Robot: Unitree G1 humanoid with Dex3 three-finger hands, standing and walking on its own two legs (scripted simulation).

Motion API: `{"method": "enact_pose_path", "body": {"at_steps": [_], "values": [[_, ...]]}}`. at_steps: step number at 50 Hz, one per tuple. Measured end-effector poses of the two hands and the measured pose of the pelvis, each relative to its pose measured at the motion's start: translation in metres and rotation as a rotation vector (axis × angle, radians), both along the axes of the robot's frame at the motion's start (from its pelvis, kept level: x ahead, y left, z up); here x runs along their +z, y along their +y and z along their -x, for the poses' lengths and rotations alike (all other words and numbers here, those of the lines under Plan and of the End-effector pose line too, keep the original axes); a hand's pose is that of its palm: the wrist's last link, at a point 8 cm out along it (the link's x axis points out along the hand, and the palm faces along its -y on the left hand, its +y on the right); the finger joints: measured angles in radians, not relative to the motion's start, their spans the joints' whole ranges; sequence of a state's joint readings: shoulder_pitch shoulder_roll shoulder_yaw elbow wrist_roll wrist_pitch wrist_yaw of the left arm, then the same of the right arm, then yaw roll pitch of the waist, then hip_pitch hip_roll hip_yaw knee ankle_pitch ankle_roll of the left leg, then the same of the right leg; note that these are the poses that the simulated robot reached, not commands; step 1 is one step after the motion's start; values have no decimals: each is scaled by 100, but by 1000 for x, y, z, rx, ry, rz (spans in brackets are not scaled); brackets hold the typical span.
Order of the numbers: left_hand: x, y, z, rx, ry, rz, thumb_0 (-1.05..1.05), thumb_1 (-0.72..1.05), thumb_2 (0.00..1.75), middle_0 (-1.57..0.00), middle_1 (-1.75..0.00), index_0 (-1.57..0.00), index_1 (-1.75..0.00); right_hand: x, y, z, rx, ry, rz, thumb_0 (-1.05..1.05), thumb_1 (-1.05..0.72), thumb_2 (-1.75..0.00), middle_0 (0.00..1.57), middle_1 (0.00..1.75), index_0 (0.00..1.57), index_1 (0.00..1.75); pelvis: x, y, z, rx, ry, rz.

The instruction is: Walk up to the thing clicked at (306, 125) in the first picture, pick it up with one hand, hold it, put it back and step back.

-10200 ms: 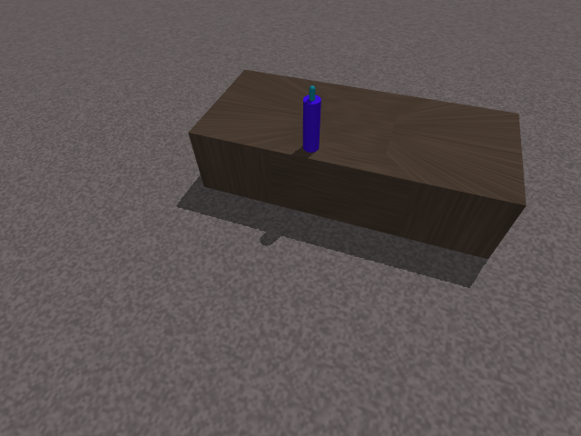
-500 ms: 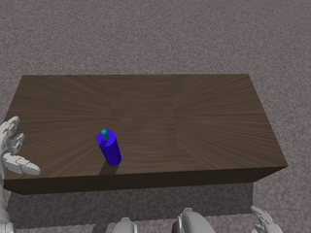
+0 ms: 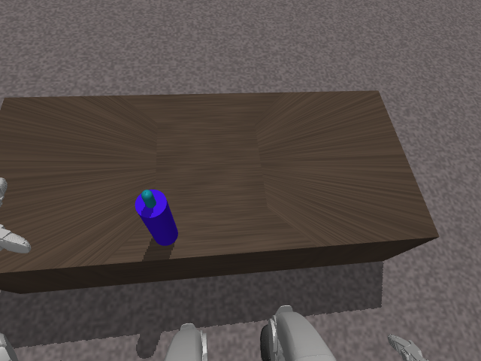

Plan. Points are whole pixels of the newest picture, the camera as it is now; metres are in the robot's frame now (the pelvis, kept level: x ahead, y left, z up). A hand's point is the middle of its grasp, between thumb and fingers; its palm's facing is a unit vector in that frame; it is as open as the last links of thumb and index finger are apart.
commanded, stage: go down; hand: left
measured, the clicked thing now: (157, 217) +0.44 +0.17 -0.23
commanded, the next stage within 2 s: none
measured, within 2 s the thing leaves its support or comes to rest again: neither
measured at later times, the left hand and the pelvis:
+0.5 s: hand (6, 197) +0.40 +0.36 +0.00, palm faces +0.14 -0.99 -0.09, open 17.4 cm; pelvis +0.00 +0.00 -0.01, yaw +0 degrees
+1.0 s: hand (2, 191) +0.41 +0.37 -0.01, palm faces +0.13 -0.99 -0.08, open 17.3 cm; pelvis -0.01 +0.01 -0.02, yaw +0 degrees
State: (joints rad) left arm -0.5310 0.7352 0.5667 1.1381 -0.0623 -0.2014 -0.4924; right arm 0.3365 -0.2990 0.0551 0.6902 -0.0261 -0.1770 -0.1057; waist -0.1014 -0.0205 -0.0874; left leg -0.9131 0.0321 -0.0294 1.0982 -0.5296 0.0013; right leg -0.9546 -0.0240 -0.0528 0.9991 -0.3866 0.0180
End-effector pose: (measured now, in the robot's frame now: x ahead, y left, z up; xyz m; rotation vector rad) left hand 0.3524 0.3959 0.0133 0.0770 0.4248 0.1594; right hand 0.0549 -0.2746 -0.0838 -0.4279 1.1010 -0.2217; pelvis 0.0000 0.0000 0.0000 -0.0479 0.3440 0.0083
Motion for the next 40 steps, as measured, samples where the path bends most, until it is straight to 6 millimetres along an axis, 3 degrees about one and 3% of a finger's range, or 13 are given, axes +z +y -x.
{"method": "enact_pose_path", "body": {"at_steps": [18,40], "values": [[-2,7,-12,0,-54,13,-1,-57,5,-8,-3,-6,-4,-7,2,-10,33,15,6,1,-90,-90,20,30,21,30,-8,0,0,7,33,5],[-8,19,-27,-14,-103,20,-1,-50,7,-7,-3,-5,-5,-15,8,1,37,60,19,1,-90,-90,20,30,21,30,-18,5,3,9,66,19]]}}
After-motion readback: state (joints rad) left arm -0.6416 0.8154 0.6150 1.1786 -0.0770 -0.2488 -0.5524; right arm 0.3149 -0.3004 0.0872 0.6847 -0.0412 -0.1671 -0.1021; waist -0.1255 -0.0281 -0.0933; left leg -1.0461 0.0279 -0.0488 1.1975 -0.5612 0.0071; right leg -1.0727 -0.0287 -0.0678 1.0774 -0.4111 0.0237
